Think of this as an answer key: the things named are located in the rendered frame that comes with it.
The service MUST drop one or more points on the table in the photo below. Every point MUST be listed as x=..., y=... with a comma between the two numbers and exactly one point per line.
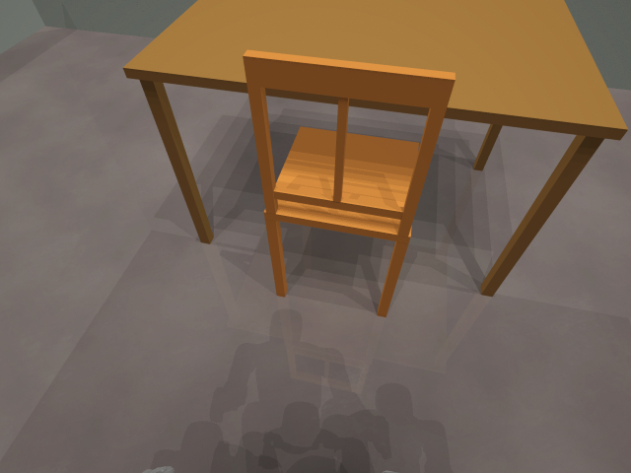
x=518, y=63

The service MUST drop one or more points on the chair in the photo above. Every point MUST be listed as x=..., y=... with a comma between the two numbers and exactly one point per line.
x=334, y=180

